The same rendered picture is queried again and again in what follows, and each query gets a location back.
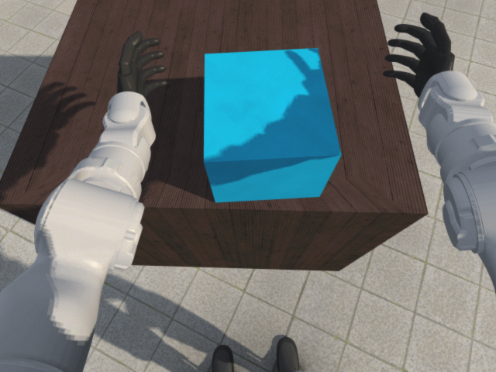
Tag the right robot upper arm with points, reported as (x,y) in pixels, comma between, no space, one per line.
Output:
(469,214)

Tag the right robot hand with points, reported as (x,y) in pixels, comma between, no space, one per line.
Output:
(434,53)

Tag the robot right foot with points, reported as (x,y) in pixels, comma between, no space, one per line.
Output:
(287,355)

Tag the left robot hand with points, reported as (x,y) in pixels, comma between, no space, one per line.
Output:
(131,77)

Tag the robot foot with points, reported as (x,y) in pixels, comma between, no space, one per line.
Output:
(287,355)
(222,360)

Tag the left robot forearm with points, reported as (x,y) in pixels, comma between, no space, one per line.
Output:
(120,159)

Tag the pedestal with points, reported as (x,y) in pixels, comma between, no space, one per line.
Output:
(373,193)

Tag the right robot forearm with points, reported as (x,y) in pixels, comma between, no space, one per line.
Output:
(460,132)

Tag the left robot upper arm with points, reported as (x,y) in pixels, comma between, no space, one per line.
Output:
(48,314)

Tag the carton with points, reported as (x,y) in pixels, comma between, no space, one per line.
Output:
(269,131)

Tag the robot left foot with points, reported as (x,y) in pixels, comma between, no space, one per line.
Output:
(222,360)

